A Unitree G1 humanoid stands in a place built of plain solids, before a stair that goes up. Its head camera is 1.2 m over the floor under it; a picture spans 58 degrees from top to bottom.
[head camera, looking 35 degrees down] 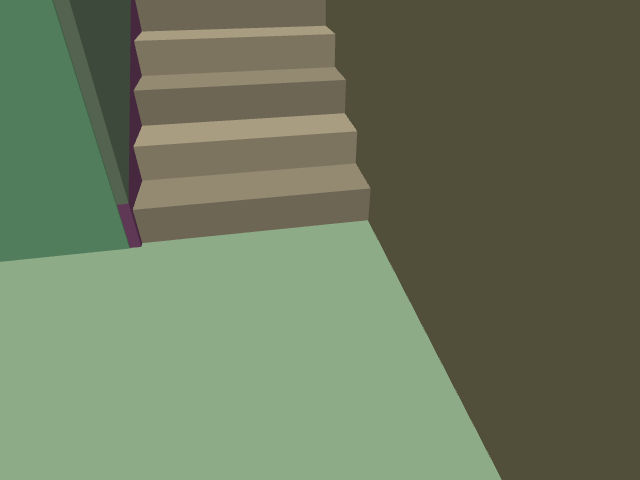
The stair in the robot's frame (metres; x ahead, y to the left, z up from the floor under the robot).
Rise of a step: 0.18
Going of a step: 0.29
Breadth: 1.12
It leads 11 degrees to the left of straight ahead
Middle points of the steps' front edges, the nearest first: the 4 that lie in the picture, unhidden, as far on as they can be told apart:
1.79 0.30 0.19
2.07 0.35 0.37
2.36 0.41 0.55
2.64 0.46 0.74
